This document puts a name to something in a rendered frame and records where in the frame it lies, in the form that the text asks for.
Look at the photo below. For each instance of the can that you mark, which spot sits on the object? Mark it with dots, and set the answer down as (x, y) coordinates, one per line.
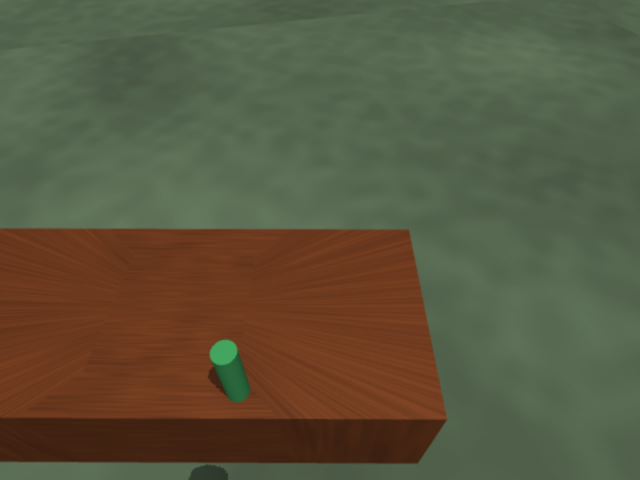
(228, 365)

